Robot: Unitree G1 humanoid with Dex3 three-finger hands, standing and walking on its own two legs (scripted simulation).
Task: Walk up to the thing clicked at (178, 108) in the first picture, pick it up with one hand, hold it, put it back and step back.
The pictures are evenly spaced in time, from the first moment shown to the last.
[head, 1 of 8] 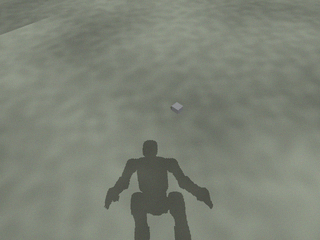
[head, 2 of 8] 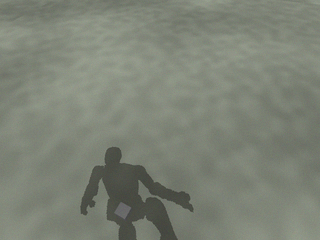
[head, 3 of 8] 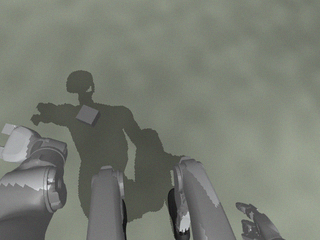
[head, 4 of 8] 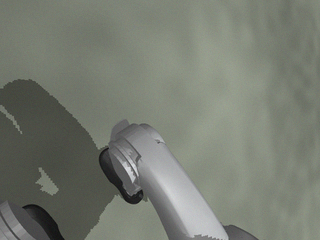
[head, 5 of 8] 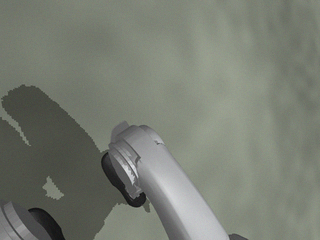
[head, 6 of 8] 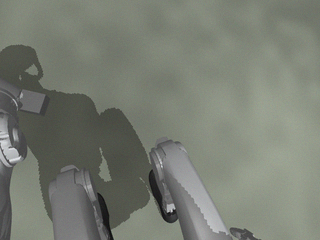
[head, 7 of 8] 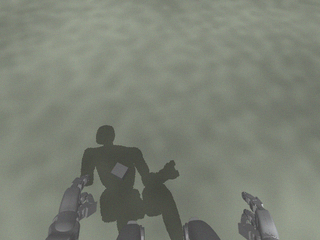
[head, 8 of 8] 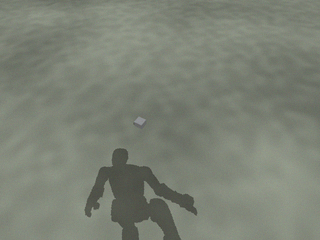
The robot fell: no
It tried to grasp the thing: no
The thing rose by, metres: 0.00
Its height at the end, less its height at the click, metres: +0.00
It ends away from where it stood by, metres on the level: 0.00
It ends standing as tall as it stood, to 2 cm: yes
